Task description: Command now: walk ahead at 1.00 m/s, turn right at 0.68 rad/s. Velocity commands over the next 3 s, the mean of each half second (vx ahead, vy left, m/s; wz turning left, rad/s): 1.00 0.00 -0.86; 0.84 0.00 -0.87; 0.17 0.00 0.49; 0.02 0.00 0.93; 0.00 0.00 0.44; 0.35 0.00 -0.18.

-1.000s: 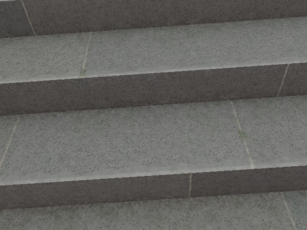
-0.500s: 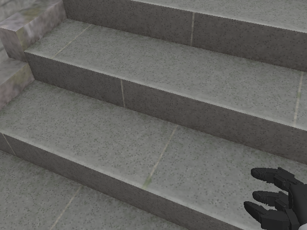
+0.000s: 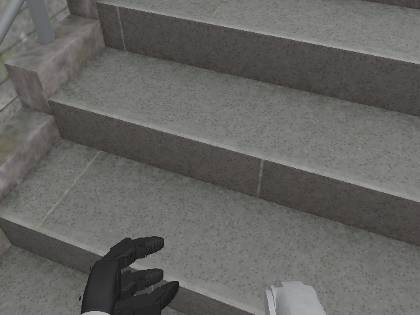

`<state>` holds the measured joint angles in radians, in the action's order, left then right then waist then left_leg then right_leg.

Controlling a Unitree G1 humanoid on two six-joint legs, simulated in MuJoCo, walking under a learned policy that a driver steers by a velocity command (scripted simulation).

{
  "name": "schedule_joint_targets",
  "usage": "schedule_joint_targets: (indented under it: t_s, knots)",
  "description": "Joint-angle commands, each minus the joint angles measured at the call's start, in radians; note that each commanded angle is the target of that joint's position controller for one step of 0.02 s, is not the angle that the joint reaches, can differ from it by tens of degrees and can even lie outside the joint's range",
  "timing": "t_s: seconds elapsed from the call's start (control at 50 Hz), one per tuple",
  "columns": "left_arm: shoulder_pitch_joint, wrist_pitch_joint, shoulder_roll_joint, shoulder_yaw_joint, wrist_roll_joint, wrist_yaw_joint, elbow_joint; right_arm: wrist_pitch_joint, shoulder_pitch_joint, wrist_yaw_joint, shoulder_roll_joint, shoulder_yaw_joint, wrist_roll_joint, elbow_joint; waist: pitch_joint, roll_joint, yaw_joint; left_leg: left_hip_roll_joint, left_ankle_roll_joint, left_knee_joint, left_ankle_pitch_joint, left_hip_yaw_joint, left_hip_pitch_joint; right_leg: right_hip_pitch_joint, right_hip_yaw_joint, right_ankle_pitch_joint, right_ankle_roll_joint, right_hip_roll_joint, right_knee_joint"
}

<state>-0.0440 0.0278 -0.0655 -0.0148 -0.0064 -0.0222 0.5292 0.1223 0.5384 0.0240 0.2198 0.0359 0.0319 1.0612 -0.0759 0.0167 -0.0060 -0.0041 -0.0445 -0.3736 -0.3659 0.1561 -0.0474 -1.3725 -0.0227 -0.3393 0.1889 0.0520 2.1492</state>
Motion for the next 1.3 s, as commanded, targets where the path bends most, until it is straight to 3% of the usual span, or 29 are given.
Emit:
schedule_joint_targets:
  t_s: [0.02,0.1,0.12,0.14,0.16,0.2,0.3,0.38,0.42,0.46,0.48,0.5,0.52,0.54,0.58,0.64,0.72,0.8,0.82,0.86,0.88,0.9,0.92,0.94,0.98,1.02,1.1,1.2,1.3]
  knots:
    - [-0.04,-0.018,-0.062,-0.022,0.002,0.011,-0.077,0.024,-0.135,-0.028,0.022,-0.04,-0.038,-0.094,0.18,-0.024,-0.092,0.142,-0.006,0.399,0.783,0.083,-0.444,0.433,0.193,0.044,-0.021,-0.018,-0.415]
    - [0.358,-0.031,-0.192,0.035,-0.007,0.009,0.047,0.045,-0.234,-0.074,0.349,0.055,-0.082,-0.23,-0.241,0.227,-0.267,0.278,-0.056,-0.192,2.228,0.067,-0.047,0.994,0.266,-0.076,0.002,0.074,-0.792]
    - [0.414,-0.011,-0.27,0.063,0.0,0.018,0.077,0.02,-0.264,-0.053,0.306,0.059,-0.091,-0.28,-0.259,0.208,-0.262,0.262,-0.073,-0.469,2.177,0.031,-0.024,1.078,0.211,-0.155,0.019,0.132,-1.013]
    - [0.367,0.018,-0.308,0.1,0.002,0.036,0.069,0.017,-0.299,-0.03,0.225,0.058,-0.044,-0.336,-0.199,0.092,-0.234,0.144,-0.049,-0.917,1.307,-0.019,-0.181,1.162,-0.069,-0.086,0.088,0.109,-1.372]
    - [0.305,0.019,-0.375,0.126,0.001,0.032,0.119,0.032,-0.302,0.014,0.052,0.017,0.014,-0.438,-0.083,-0.294,-0.086,-0.105,0.035,-1.408,0.159,-0.083,-0.713,1.322,-0.452,0.584,0.19,-0.03,-1.46]
    - [0.273,0.008,-0.33,0.119,0.002,0.005,0.124,0.049,-0.343,0.017,0.005,-0.007,0.053,-0.563,-0.151,-0.043,-0.042,-0.064,0.005,-1.785,0.192,-0.247,-0.922,1.266,-0.85,-0.134,0.259,-0.144,-1.793]
    - [0.325,0.069,-0.239,0.079,0.021,0.026,0.253,-0.027,-0.514,-0.047,-0.111,-0.087,0.045,-0.694,0.271,0.045,0.087,0.037,-0.007,-1.767,-0.103,-0.217,-1.187,0.832,-0.456,0.119,0.091,-0.077,-1.853]
    - [0.496,0.097,-0.317,0.094,0.022,0.008,0.348,-0.025,-0.794,-0.065,-0.12,-0.12,0.057,-0.853,0.234,0.019,0.006,0.091,-0.029,-1.461,-0.298,-0.18,-1.224,0.896,-0.394,0.191,0.072,-0.071,-2.012]
    - [0.404,0.072,-0.337,0.109,-0.035,-0.013,0.265,-0.029,-0.585,-0.053,-0.081,-0.096,0.02,-0.766,-0.076,0.109,0.086,-0.034,-0.016,-0.976,-0.014,0.013,-0.132,0.559,-0.263,1.017,0.086,-0.013,-2.065]
    - [0.205,0.122,-0.53,0.19,-0.02,0.014,0.183,-0.056,-0.106,-0.085,0.074,0.01,-0.029,-0.655,-0.428,-0.111,0.374,-0.02,-0.037,-0.819,0.004,-0.146,0.229,0.808,-0.331,1.774,0.009,-0.092,-1.514]
    - [0.131,0.163,-0.485,0.192,-0.013,0.041,0.172,-0.058,0.053,-0.08,0.163,0.05,-0.002,-0.569,-0.514,-0.005,0.454,-0.02,-0.041,-0.609,-0.119,-0.166,0.266,0.912,-0.296,1.69,-0.03,-0.039,-1.163]
    - [0.054,0.194,-0.266,0.143,0.027,0.083,0.145,-0.055,0.017,-0.08,0.214,0.068,0.002,-0.487,-0.383,0.331,0.382,0.14,-0.121,-0.336,-0.065,-0.48,0.234,0.729,-0.196,0.349,-0.075,0.178,-0.665]
    - [0.189,0.188,-0.172,0.113,0.052,0.078,0.044,-0.041,-0.199,-0.078,0.223,0.075,0.02,-0.528,-0.382,0.421,0.15,0.369,-0.185,-0.052,0.023,-1.04,0.159,0.504,-0.254,0.218,-0.078,0.159,-0.317]
    - [0.2,0.16,-0.169,0.106,0.062,0.067,0.038,-0.033,-0.326,-0.058,0.117,0.062,0.006,-0.513,-0.333,0.279,0.073,0.385,-0.205,-0.034,-0.216,-1.063,0.097,0.467,-0.161,0.278,-0.071,0.077,-0.159]
    - [0.155,0.089,-0.084,0.064,0.093,0.059,-0.002,0.0,-0.3,-0.031,-0.05,0.017,-0.009,-0.354,-0.065,-0.021,0.003,0.347,-0.141,-0.031,-0.421,-0.797,-0.101,0.309,-0.114,0.24,-0.024,-0.011,-0.002]
    - [0.076,0.023,0.006,0.017,0.043,0.049,-0.049,0.03,-0.158,-0.018,-0.131,-0.004,0.007,-0.155,0.154,-0.001,-0.024,0.319,-0.043,0.023,0.049,-0.376,-0.193,0.082,-0.171,0.048,0.007,-0.043,0.156]
    - [-0.129,-0.033,-0.06,0.029,0.03,0.002,-0.145,0.06,-0.224,-0.008,0.003,0.01,0.022,-0.11,0.258,-0.003,-0.086,0.296,0.007,0.271,0.278,-0.037,-0.293,0.066,-0.042,-0.081,-0.011,-0.024,-0.016]
    - [-0.141,-0.048,-0.076,-0.003,0.029,0.024,-0.182,0.017,-0.134,-0.047,0.104,0.013,-0.03,-0.083,0.132,-0.048,-0.141,0.155,-0.026,0.39,0.784,0.217,-0.324,0.566,0.217,-0.038,0.013,-0.048,-0.659]
    - [-0.097,-0.046,-0.15,0.022,0.04,0.043,-0.127,0.011,-0.118,-0.078,0.18,0.029,-0.071,-0.147,-0.012,-0.077,-0.114,0.17,-0.059,0.271,1.388,0.176,-0.288,0.826,0.318,-0.016,-0.019,0.064,-0.745]
    - [0.246,-0.056,-0.206,0.063,0.014,0.026,-0.044,0.021,-0.167,-0.078,0.414,0.102,-0.053,-0.239,-0.31,0.123,-0.249,0.259,-0.05,-0.224,2.098,0.114,-0.01,1.053,0.239,-0.008,-0.023,0.119,-0.858]
    - [0.392,-0.045,-0.25,0.079,0.013,0.032,-0.023,0.026,-0.239,-0.045,0.415,0.124,-0.079,-0.298,-0.367,0.21,-0.268,0.293,-0.022,-0.527,1.977,0.038,0.056,1.151,0.11,0.007,0.0,0.122,-1.164]
    - [0.194,-0.017,-0.311,0.115,0.003,0.038,-0.044,0.028,-0.156,-0.014,0.225,0.101,-0.056,-0.315,-0.283,0.05,-0.124,0.149,0.047,-0.887,0.636,-0.021,-0.201,1.235,-0.209,0.149,0.093,0.062,-1.468]
    - [0.123,-0.021,-0.405,0.142,0.037,0.031,-0.056,0.028,-0.194,0.012,0.116,0.067,-0.029,-0.445,-0.384,-0.236,-0.074,-0.085,0.114,-1.548,0.06,-0.108,-0.628,1.449,-0.76,0.981,0.239,-0.236,-1.579]
    - [0.169,-0.026,-0.4,0.147,0.057,0.006,-0.036,0.031,-0.196,-0.005,0.045,0.039,0.001,-0.477,-0.512,-0.066,-0.042,-0.044,0.066,-1.774,0.135,-0.258,-0.712,1.489,-0.832,0.857,0.22,-0.305,-1.67]
    - [0.191,0.009,-0.313,0.122,0.035,0.011,0.083,0.011,-0.248,-0.034,-0.029,0.003,0.016,-0.5,-0.274,0.129,0.016,-0.002,0.043,-1.789,0.176,-0.244,-0.804,1.26,-0.64,0.556,0.131,-0.269,-1.676]
    - [0.213,0.038,-0.217,0.085,0.032,0.007,0.163,-0.036,-0.196,-0.053,-0.027,-0.017,0.025,-0.497,-0.028,0.096,0.086,0.029,0.042,-1.629,0.102,-0.26,-0.846,1.035,-0.371,0.604,0.079,-0.227,-1.686]
    - [0.429,0.101,-0.208,0.072,0.036,0.024,0.32,-0.077,-0.305,-0.071,-0.073,-0.019,-0.007,-0.488,0.045,0.021,0.007,-0.06,-0.012,-1.762,-0.092,-0.247,-1.081,1.163,-0.198,0.77,0.035,-0.264,-1.769]
    - [0.444,0.069,-0.172,0.044,0.03,0.008,0.383,-0.108,-0.625,-0.076,-0.155,-0.068,-0.01,-0.674,0.137,-0.04,0.047,-0.037,-0.054,-1.61,-0.121,-0.175,-1.223,1.131,0.053,0.538,-0.075,-0.22,-1.951]
    - [0.306,0.081,-0.383,0.085,-0.012,-0.037,0.268,-0.173,-0.419,-0.059,-0.054,-0.043,-0.026,-0.587,-0.097,-0.131,0.111,-0.027,-0.072,-1.043,-0.026,0.053,-0.571,1.227,0.228,1.501,-0.046,-0.223,-1.915]
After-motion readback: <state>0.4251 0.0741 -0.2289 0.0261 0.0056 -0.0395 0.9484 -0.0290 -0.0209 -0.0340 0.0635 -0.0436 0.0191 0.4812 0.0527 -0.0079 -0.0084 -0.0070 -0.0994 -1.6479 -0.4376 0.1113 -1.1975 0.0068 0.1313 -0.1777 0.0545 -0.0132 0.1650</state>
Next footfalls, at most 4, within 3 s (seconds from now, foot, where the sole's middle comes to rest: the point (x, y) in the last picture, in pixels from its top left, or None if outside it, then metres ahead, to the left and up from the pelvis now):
0.14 right None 0.24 -0.07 -0.61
0.48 left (221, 224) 0.67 0.01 -0.44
0.90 right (365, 139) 0.84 -0.39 -0.28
1.36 left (369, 31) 1.13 -0.43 -0.12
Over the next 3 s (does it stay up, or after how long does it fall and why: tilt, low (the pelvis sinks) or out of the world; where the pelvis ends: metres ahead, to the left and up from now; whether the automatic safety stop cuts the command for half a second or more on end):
stays up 1.25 -0.60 0.66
